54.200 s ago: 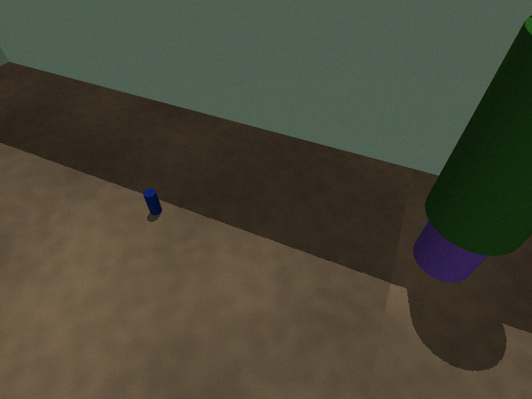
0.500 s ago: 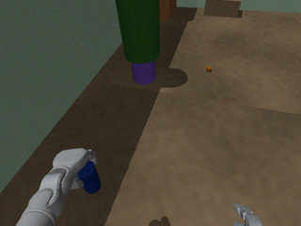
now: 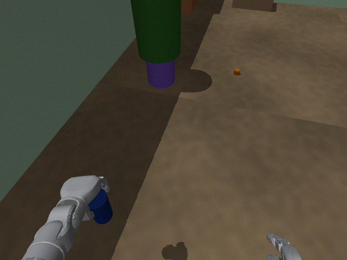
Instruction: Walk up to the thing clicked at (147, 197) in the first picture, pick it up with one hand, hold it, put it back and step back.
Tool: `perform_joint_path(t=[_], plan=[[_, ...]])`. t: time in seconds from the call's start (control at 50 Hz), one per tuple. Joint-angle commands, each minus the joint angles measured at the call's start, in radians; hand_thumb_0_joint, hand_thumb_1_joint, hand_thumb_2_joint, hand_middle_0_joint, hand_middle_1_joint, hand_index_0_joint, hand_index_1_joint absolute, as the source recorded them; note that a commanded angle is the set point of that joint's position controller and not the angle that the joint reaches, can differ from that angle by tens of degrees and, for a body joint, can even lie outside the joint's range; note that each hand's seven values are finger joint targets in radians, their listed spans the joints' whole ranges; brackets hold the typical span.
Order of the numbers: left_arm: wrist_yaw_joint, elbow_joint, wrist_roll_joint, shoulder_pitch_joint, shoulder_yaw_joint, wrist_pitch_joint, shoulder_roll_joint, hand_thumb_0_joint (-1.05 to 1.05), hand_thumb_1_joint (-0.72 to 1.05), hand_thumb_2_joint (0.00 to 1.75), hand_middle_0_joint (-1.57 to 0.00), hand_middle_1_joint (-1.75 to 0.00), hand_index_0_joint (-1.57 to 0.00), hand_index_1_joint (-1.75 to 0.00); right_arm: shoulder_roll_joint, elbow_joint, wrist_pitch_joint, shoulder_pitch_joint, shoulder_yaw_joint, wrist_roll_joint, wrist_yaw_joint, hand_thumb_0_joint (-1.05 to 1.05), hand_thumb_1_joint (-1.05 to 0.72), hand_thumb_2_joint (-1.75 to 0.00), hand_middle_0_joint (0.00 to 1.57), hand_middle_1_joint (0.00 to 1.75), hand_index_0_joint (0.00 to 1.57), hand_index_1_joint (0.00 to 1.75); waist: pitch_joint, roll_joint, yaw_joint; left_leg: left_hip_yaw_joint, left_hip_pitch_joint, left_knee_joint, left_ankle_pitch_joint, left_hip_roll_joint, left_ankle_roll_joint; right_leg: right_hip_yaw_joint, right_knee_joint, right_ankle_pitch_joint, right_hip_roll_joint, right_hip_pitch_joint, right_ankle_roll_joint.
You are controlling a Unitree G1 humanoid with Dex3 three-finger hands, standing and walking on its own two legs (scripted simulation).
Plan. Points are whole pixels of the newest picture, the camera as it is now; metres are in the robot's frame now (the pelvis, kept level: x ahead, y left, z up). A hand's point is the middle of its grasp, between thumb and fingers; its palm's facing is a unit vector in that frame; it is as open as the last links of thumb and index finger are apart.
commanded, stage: crouch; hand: left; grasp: from above
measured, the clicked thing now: (99, 206) +0.31 +0.22 -0.14
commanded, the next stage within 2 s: lower in 1.62 s
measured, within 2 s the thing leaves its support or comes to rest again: neither
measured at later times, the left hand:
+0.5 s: hand (110, 217) +0.34 +0.24 -0.31, palm faces -0.42 +0.02 -0.91, open 8.5 cm
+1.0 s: hand (120, 228) +0.35 +0.24 -0.48, palm faces -0.45 -0.02 -0.89, open 8.5 cm
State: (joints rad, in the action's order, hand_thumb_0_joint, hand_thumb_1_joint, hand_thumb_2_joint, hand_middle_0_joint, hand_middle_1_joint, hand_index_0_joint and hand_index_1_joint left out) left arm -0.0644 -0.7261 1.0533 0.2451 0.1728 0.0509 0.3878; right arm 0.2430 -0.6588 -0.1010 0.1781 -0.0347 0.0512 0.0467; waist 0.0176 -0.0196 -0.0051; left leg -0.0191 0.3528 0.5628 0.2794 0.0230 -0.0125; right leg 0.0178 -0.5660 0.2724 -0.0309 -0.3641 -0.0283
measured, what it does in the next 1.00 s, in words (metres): lowers itself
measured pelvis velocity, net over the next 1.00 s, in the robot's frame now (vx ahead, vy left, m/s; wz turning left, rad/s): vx -0.07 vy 0.01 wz -0.03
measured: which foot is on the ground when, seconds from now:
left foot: down 0.00-1.00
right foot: down 0.00-1.00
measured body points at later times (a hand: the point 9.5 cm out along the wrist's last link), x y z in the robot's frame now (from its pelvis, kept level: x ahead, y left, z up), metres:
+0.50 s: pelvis -0.06 +0.01 -0.18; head +0.09 +0.03 +0.24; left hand +0.36 +0.23 -0.26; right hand -0.02 -0.27 -0.31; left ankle +0.00 +0.13 -0.73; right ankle +0.01 -0.14 -0.73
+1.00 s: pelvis -0.07 +0.01 -0.31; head +0.15 +0.04 +0.08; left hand +0.37 +0.24 -0.43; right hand +0.01 -0.28 -0.44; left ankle +0.00 +0.13 -0.73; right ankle +0.01 -0.14 -0.73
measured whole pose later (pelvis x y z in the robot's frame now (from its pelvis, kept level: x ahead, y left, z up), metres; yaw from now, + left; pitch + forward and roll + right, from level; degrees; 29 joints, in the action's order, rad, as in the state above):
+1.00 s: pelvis -0.07 +0.01 -0.31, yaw -2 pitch +38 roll -5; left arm -0.42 -1.25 1.22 0.75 -0.01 0.10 0.49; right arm 0.25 -0.75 0.08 0.15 -0.05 -0.10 -0.07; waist 0.18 -0.02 -0.16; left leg 0.09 1.99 2.02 0.69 0.01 -0.02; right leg -0.02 -1.97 0.67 -0.02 -1.95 -0.04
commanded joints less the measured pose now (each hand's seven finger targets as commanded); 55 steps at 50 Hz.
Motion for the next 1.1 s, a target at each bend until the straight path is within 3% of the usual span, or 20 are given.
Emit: perform_joint_path(t=[0.0, 0.06, 0.1, 0.18, 0.24, 0.28, 0.34, 0.36, 0.46, 0.5, 0.56, 0.6, 0.64, 0.66, 0.72, 0.76, 0.82, 0.9, 0.96, 1.08], plan=[[-0.145, 0.048, 0.048, 0.418, -0.077, 0.023, 0.181, 0.00, 0.56, 0.59, -0.93, -0.61, -0.96, -0.59, 0.152, 0.059, 0.030, 0.024, -0.067, -0.022, -0.008, 0.00, -0.90, -0.90, 0.20, 0.30, 0.20, 0.30, 0.278, 0.005, -0.049, -0.019, 0.013, 0.123, -0.199, -0.038, 0.011, -0.022, -0.078, -0.177, 0.046, -0.131, 0.038], [-0.218, -0.034, 0.080, 0.499, -0.059, 0.035, 0.145, 0.00, 0.58, 0.60, -0.96, -0.61, -0.99, -0.59, 0.155, 0.049, 0.043, 0.070, -0.080, -0.039, -0.024, 0.00, -0.90, -0.90, 0.20, 0.30, 0.20, 0.30, 0.363, -0.012, -0.071, -0.010, 0.140, 0.276, -0.176, -0.031, 0.006, -0.027, -0.226, -0.151, 0.049, -0.276, 0.044], [-0.266, -0.102, 0.101, 0.513, -0.081, 0.028, 0.165, 0.00, 0.64, 0.58, -1.00, -0.62, -1.03, -0.59, 0.160, 0.053, 0.047, 0.085, -0.090, -0.044, -0.029, 0.00, -0.90, -0.90, 0.20, 0.30, 0.20, 0.30, 0.421, -0.028, -0.057, -0.012, 0.232, 0.361, -0.160, -0.033, 0.007, -0.028, -0.300, -0.137, 0.048, -0.339, 0.046], [-0.322, -0.209, 0.120, 0.583, -0.095, 0.013, 0.176, 0.00, 0.68, 0.62, -1.02, -0.64, -1.06, -0.61, 0.173, 0.034, 0.067, 0.102, -0.096, -0.059, -0.032, 0.00, -0.90, -0.90, 0.20, 0.30, 0.20, 0.30, 0.467, -0.034, -0.079, -0.001, 0.428, 0.491, -0.063, -0.030, 0.016, -0.033, -0.436, -0.052, 0.050, -0.500, 0.049], [-0.345, -0.243, 0.114, 0.616, -0.110, 0.002, 0.190, 0.00, 0.65, 0.64, -1.02, -0.63, -1.04, -0.61, 0.177, 0.019, 0.087, 0.119, -0.105, -0.067, -0.025, 0.00, -0.90, -0.90, 0.20, 0.30, 0.20, 0.30, 0.550, -0.069, -0.075, 0.008, 0.524, 0.581, 0.005, -0.027, 0.017, -0.041, -0.535, 0.012, 0.048, -0.608, 0.057], [-0.351, -0.232, 0.102, 0.680, -0.105, 0.002, 0.179, 0.00, 0.66, 0.63, -1.02, -0.63, -1.05, -0.60, 0.182, 0.007, 0.100, 0.131, -0.108, -0.078, -0.022, 0.00, -0.90, -0.90, 0.20, 0.30, 0.20, 0.30, 0.607, -0.104, -0.094, 0.031, 0.561, 0.633, 0.028, -0.016, 0.011, -0.051, -0.612, 0.038, 0.047, -0.709, 0.062], [-0.364, -0.266, 0.116, 0.682, -0.145, -0.006, 0.232, 0.00, 0.65, 0.60, -1.00, -0.61, -1.03, -0.58, 0.192, -0.002, 0.112, 0.133, -0.110, -0.086, -0.014, 0.00, -0.90, -0.90, 0.20, 0.30, 0.20, 0.30, 0.664, -0.095, -0.094, 0.046, 0.669, 0.712, 0.078, -0.016, 0.012, -0.062, -0.710, 0.071, 0.047, -0.777, 0.065], [-0.366, -0.295, 0.116, 0.665, -0.163, -0.012, 0.249, 0.00, 0.63, 0.61, -1.00, -0.61, -1.03, -0.59, 0.194, -0.003, 0.114, 0.137, -0.107, -0.089, -0.016, 0.00, -0.90, -0.90, 0.20, 0.30, 0.20, 0.30, 0.660, -0.093, -0.098, 0.047, 0.709, 0.731, 0.093, -0.017, 0.012, -0.060, -0.734, 0.088, 0.043, -0.808, 0.065], [-0.361, -0.301, 0.112, 0.753, -0.178, -0.012, 0.269, 0.00, 0.60, 0.60, -0.96, -0.61, -0.99, -0.58, 0.197, -0.014, 0.135, 0.139, -0.105, -0.102, -0.019, 0.00, -0.90, -0.90, 0.20, 0.30, 0.20, 0.30, 0.708, -0.109, -0.116, 0.063, 0.838, 0.824, 0.225, -0.019, 0.012, -0.071, -0.845, 0.201, 0.044, -0.965, 0.069], [-0.350, -0.349, 0.113, 0.728, -0.175, -0.004, 0.267, 0.00, 0.62, 0.61, -0.97, -0.62, -1.01, -0.59, 0.198, -0.021, 0.144, 0.138, -0.100, -0.105, -0.024, 0.00, -0.90, -0.90, 0.20, 0.30, 0.20, 0.30, 0.681, -0.110, -0.128, 0.062, 0.903, 0.867, 0.267, -0.021, 0.015, -0.073, -0.882, 0.240, 0.040, -1.025, 0.068], [-0.344, -0.333, 0.117, 0.758, -0.190, 0.016, 0.281, 0.00, 0.65, 0.61, -0.98, -0.63, -1.02, -0.59, 0.204, -0.033, 0.157, 0.158, -0.099, -0.112, -0.036, 0.00, -0.90, -0.90, 0.20, 0.30, 0.20, 0.30, 0.739, -0.105, -0.143, 0.069, 0.944, 0.948, 0.243, -0.026, 0.019, -0.076, -0.948, 0.220, 0.036, -1.082, 0.067], [-0.345, -0.311, 0.119, 0.773, -0.200, 0.033, 0.307, 0.00, 0.66, 0.65, -1.00, -0.63, -1.03, -0.61, 0.203, -0.031, 0.165, 0.157, -0.098, -0.114, -0.045, 0.00, -0.90, -0.90, 0.20, 0.30, 0.20, 0.30, 0.786, -0.129, -0.135, 0.072, 0.951, 0.979, 0.243, -0.027, 0.019, -0.084, -0.986, 0.226, 0.038, -1.115, 0.069], [-0.352, -0.335, 0.128, 0.790, -0.198, 0.045, 0.301, 0.00, 0.66, 0.67, -1.01, -0.65, -1.04, -0.62, 0.207, -0.041, 0.172, 0.165, -0.094, -0.118, -0.053, 0.00, -0.90, -0.90, 0.20, 0.30, 0.20, 0.30, 0.748, -0.118, -0.161, 0.081, 1.005, 1.006, 0.288, -0.028, 0.021, -0.088, -1.010, 0.256, 0.034, -1.172, 0.066], [-0.359, -0.313, 0.130, 0.822, -0.205, 0.052, 0.311, 0.00, 0.66, 0.67, -1.00, -0.65, -1.03, -0.62, 0.209, -0.048, 0.177, 0.167, -0.093, -0.123, -0.057, 0.00, -0.90, -0.90, 0.20, 0.30, 0.20, 0.30, 0.772, -0.130, -0.158, 0.083, 1.012, 1.024, 0.293, -0.027, 0.021, -0.089, -1.028, 0.258, 0.034, -1.190, 0.066], [-0.380, -0.308, 0.151, 0.835, -0.225, 0.059, 0.343, 0.00, 0.66, 0.67, -1.01, -0.64, -1.04, -0.61, 0.212, -0.054, 0.183, 0.174, -0.089, -0.129, -0.068, 0.00, -0.90, -0.90, 0.20, 0.30, 0.20, 0.30, 0.829, -0.163, -0.153, 0.069, 1.022, 1.082, 0.246, -0.032, 0.020, -0.091, -1.076, 0.224, 0.034, -1.211, 0.068], [-0.385, -0.324, 0.150, 0.822, -0.203, 0.058, 0.297, 0.00, 0.67, 0.69, -1.02, -0.65, -1.05, -0.63, 0.207, -0.059, 0.189, 0.175, -0.087, -0.135, -0.080, 0.00, -0.90, -0.90, 0.20, 0.30, 0.20, 0.30, 0.826, -0.174, -0.161, 0.069, 1.018, 1.114, 0.212, -0.031, 0.017, -0.097, -1.106, 0.198, 0.032, -1.245, 0.069], [-0.397, -0.341, 0.155, 0.841, -0.227, 0.061, 0.342, 0.00, 0.64, 0.69, -1.00, -0.66, -1.03, -0.63, 0.209, -0.066, 0.193, 0.184, -0.086, -0.141, -0.090, 0.00, -0.91, -0.90, 0.20, 0.30, 0.20, 0.30, 0.832, -0.167, -0.164, 0.055, 1.059, 1.165, 0.191, -0.033, 0.023, -0.095, -1.131, 0.169, 0.032, -1.241, 0.064], [-0.402, -0.330, 0.158, 0.854, -0.220, 0.055, 0.328, 0.00, 0.63, 0.69, -1.01, -0.62, -1.03, -0.61, 0.214, -0.070, 0.190, 0.177, -0.089, -0.149, -0.104, 0.00, -0.91, -0.91, 0.20, 0.30, 0.20, 0.30, 0.877, -0.198, -0.158, 0.049, 1.043, 1.221, 0.124, -0.028, 0.021, -0.099, -1.182, 0.121, 0.038, -1.273, 0.064], [-0.399, -0.353, 0.155, 0.826, -0.229, 0.054, 0.330, 0.00, 0.61, 0.69, -0.99, -0.64, -1.01, -0.63, 0.216, -0.070, 0.188, 0.175, -0.086, -0.153, -0.114, 0.00, -0.91, -0.91, 0.20, 0.30, 0.20, 0.30, 0.855, -0.200, -0.156, 0.043, 1.089, 1.253, 0.096, -0.029, 0.023, -0.102, -1.212, 0.095, 0.041, -1.277, 0.063], [-0.401, -0.395, 0.160, 0.840, -0.237, 0.054, 0.341, 0.00, 0.59, 0.66, -0.97, -0.64, -0.99, -0.62, 0.216, -0.062, 0.182, 0.160, -0.084, -0.157, -0.128, 0.00, -0.91, -0.91, 0.20, 0.30, 0.20, 0.30, 0.807, -0.194, -0.160, 0.039, 1.163, 1.294, 0.157, -0.027, 0.025, -0.106, -1.255, 0.135, 0.045, -1.332, 0.063]])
